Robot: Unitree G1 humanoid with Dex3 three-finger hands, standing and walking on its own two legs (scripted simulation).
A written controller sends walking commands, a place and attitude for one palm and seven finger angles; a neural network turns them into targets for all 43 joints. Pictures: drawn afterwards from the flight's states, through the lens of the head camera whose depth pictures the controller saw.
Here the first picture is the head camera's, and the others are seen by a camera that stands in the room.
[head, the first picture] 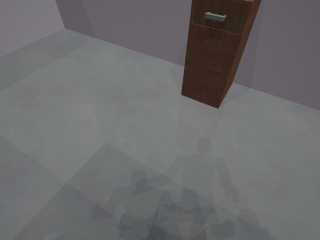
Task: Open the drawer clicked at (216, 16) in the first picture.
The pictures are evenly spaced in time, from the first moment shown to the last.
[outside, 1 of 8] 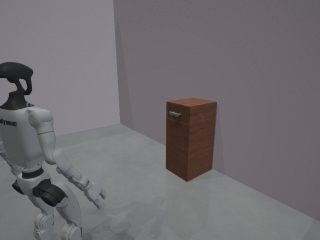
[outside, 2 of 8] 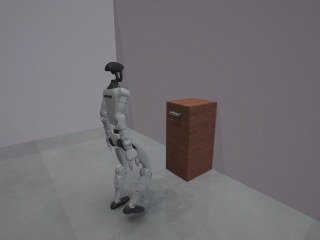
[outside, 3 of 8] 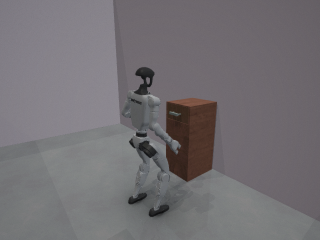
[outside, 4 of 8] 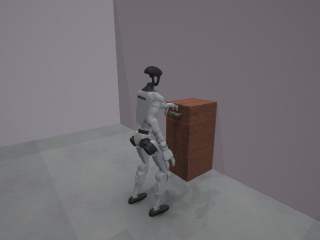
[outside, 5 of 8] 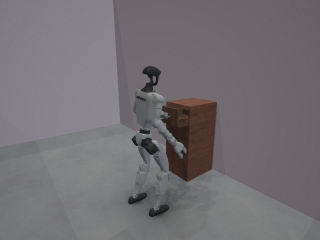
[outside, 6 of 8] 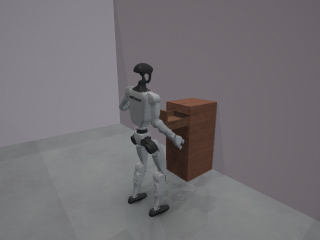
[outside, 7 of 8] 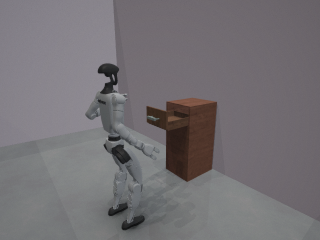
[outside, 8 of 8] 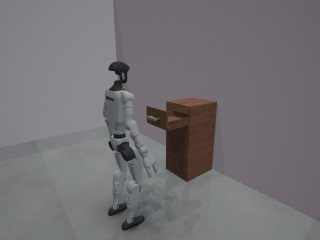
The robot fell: no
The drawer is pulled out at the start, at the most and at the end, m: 0.00 0.30 0.30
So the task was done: yes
